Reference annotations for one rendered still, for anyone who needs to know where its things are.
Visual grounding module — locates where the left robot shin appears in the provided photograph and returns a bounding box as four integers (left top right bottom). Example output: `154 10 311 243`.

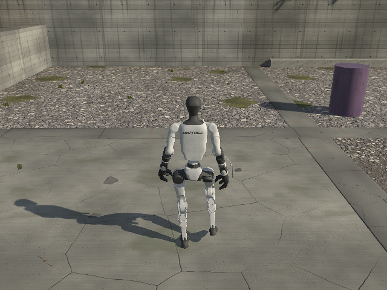
177 202 187 240

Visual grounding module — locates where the left robot hand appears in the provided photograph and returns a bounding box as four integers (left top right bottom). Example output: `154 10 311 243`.
158 169 172 182

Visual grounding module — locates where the robot right forearm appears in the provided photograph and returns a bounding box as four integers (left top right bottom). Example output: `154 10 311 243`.
216 147 228 176

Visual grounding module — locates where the robot right upper arm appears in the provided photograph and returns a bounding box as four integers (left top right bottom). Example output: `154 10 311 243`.
206 122 222 156

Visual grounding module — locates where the right robot foot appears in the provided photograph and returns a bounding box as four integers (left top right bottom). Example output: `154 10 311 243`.
209 226 218 236

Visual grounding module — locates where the robot left forearm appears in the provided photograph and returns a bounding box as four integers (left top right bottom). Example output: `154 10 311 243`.
160 147 171 171

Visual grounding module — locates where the right robot hand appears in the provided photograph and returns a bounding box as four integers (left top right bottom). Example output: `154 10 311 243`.
215 174 229 190

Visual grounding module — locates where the robot left upper arm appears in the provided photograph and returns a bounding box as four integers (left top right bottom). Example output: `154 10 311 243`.
165 122 181 155

